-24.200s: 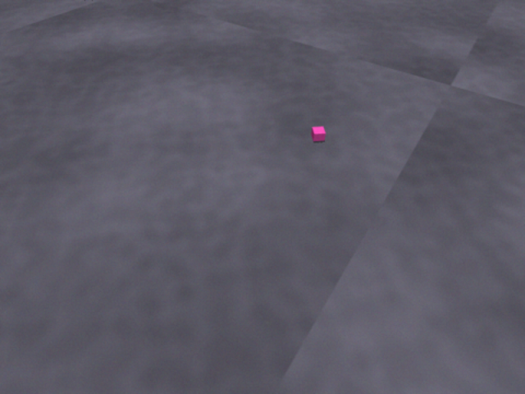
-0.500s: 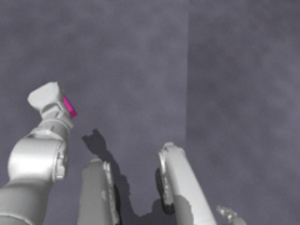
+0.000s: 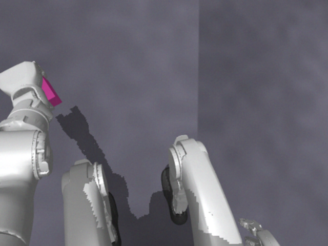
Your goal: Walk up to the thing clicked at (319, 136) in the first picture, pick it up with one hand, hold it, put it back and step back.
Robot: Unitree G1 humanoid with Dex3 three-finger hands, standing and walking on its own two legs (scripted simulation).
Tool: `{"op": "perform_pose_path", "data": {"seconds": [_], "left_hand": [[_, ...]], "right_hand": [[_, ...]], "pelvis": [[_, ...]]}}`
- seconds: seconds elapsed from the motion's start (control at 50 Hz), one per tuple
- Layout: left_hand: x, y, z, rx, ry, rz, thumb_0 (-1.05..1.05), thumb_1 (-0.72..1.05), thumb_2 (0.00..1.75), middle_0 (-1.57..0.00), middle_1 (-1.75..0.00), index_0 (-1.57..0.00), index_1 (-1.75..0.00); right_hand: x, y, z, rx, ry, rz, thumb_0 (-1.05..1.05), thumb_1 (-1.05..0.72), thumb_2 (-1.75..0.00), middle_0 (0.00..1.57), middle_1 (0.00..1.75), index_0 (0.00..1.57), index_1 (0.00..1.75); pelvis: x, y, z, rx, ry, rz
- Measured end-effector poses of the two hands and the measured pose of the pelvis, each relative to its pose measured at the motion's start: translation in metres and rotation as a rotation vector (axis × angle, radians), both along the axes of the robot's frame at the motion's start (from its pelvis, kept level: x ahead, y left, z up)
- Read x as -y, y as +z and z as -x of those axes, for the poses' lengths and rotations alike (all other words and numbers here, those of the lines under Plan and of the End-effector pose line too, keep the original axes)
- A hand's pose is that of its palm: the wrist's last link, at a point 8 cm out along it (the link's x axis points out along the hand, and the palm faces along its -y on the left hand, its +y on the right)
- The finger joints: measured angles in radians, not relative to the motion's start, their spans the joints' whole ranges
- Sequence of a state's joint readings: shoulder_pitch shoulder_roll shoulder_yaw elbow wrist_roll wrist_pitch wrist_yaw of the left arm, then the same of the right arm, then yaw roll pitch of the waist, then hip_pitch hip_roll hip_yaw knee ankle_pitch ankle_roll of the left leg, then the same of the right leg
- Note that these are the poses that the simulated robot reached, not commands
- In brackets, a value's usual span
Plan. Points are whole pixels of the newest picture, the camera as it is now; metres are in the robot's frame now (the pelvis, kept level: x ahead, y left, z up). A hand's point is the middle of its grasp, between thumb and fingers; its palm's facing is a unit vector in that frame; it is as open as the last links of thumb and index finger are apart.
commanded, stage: crouch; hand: left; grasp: from above
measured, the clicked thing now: (39, 95) +0.51 +0.23 -0.18
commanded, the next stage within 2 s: lower in 0.54 s
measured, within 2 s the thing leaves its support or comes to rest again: neither
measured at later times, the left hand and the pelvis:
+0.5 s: hand (44, 94) +0.53 +0.23 -0.21, palm faces -0.38 -0.19 -0.90, open 10.0 cm; pelvis +0.00 +0.01 -0.05, yaw -2 degrees
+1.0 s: hand (50, 99) +0.53 +0.23 -0.26, palm faces -0.42 -0.20 -0.89, open 10.0 cm; pelvis +0.00 +0.01 -0.07, yaw -4 degrees
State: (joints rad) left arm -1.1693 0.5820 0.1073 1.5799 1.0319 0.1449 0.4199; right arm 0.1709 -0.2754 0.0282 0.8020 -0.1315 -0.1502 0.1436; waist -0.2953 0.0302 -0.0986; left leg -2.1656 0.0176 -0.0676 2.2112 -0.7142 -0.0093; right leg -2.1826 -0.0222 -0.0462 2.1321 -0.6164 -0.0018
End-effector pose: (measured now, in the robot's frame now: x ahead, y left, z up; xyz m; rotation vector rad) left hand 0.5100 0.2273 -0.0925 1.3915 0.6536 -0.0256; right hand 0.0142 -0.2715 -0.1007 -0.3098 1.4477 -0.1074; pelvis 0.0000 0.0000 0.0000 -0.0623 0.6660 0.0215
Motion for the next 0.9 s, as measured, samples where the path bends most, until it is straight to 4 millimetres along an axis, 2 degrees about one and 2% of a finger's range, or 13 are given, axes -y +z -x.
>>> {"op": "perform_pose_path", "data": {"seconds": [0.36,0.74,0.9], "left_hand": [[0.0,-0.044,-0.014,0.003,0.011,-0.008,0.0,-0.02,0.52,-0.71,-0.53,-0.73,-0.51],[-0.008,-0.072,-0.021,0.008,0.03,-0.011,0.0,-0.04,0.54,-0.74,-0.52,-0.76,-0.49],[-0.004,-0.094,-0.022,-0.024,-0.01,-0.003,0.0,-0.03,0.53,-0.72,-0.53,-0.74,-0.5]], "right_hand": [[-0.016,-0.032,0.042,-0.087,0.001,-0.045,0.0,-0.91,-0.89,0.21,0.3,0.2,0.3],[-0.018,-0.034,0.041,-0.112,0.042,-0.052,0.0,-0.92,-0.89,0.2,0.3,0.2,0.3],[-0.018,-0.035,0.045,-0.131,0.052,-0.041,0.0,-0.92,-0.89,0.2,0.3,0.2,0.3]], "pelvis": [[-0.004,-0.043,0.006,0.027,-0.011,0.021],[-0.007,-0.059,0.002,0.031,-0.016,0.047],[-0.009,-0.067,0.002,0.045,-0.019,0.06]]}}
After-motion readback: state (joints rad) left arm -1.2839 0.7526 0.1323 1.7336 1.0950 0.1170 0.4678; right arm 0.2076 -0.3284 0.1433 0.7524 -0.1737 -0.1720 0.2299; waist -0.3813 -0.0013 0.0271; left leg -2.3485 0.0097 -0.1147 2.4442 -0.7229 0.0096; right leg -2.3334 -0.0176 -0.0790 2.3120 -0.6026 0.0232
